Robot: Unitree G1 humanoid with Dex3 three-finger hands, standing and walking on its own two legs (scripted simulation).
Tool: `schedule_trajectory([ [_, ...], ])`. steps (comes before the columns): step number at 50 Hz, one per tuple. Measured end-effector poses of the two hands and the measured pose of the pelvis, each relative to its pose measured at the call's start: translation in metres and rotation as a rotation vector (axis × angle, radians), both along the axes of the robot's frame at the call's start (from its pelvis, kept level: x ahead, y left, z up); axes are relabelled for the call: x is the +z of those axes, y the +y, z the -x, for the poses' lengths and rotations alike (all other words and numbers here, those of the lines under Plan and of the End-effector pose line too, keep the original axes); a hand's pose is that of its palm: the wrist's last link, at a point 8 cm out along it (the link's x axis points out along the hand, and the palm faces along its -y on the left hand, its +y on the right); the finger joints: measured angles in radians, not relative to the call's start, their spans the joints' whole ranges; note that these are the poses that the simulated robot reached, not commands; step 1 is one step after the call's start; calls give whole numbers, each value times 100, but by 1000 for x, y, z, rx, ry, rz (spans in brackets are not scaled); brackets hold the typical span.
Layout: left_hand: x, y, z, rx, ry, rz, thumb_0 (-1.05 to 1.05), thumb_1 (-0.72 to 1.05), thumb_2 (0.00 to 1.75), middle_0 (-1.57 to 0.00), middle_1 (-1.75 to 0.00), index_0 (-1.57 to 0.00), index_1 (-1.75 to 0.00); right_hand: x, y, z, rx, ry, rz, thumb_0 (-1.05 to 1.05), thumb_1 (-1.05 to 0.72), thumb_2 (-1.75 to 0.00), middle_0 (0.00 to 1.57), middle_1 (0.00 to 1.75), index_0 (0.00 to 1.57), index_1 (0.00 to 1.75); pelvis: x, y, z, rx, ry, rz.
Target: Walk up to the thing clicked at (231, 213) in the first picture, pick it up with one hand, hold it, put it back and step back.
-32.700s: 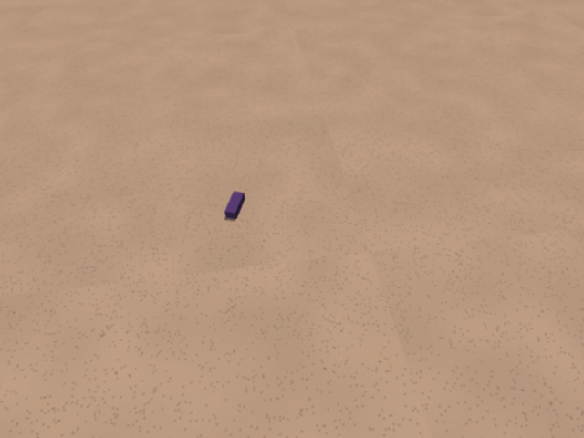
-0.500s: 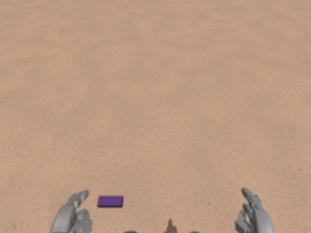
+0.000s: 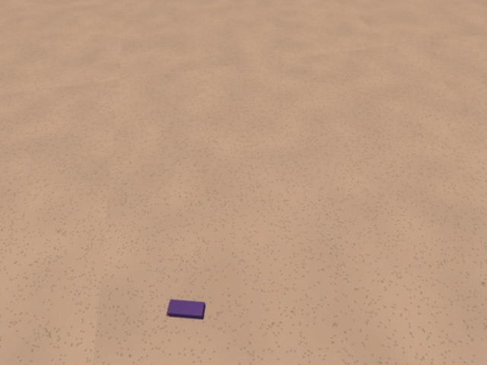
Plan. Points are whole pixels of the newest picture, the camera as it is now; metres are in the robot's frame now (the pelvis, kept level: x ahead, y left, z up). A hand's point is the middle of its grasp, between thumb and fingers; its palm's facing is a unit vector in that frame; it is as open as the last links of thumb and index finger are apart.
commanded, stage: stand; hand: left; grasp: from above
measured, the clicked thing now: (186, 309) +0.42 +0.28 -0.74
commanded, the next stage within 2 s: none
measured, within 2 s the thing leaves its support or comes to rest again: neither
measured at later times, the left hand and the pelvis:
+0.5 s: hand out of the picture +0.04 +0.24 -0.14, palm faces +0.04 -0.93 -0.35, open 7.3 cm; pelvis -0.01 -0.01 +0.02, yaw +1 degrees
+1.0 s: hand out of the picture +0.07 +0.23 -0.14, palm faces +0.03 -0.94 -0.34, open 7.3 cm; pelvis +0.00 -0.02 +0.02, yaw +0 degrees
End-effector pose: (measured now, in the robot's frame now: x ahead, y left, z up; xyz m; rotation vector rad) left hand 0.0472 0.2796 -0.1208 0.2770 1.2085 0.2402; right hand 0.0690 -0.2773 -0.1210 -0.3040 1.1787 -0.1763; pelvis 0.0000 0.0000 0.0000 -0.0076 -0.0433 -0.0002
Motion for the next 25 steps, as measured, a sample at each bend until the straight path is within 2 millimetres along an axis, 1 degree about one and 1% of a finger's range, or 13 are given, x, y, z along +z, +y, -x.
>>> schedule_trajectory([
  [4,2,-3,16,20,48,8,1,91,90,-21,-30,-20,-30,0,3,6,-9,26,-16,1,-90,-90,20,30,20,30,6,-1,1,3,-17,0],
  [9,5,-4,25,27,74,7,1,91,90,-21,-30,-21,-30,1,5,10,-17,42,-31,1,-90,-90,20,30,20,30,11,-3,3,6,-31,-1],
  [16,11,-2,25,33,75,-5,0,90,90,-21,-30,-21,-30,2,-1,15,-21,57,-34,1,-90,-90,20,30,20,30,14,-6,6,8,-39,-2],
  [25,15,0,18,27,64,-17,0,91,90,-21,-30,-21,-30,5,-13,21,-30,77,-20,1,-90,-90,20,30,20,30,16,-11,7,9,-39,0],
])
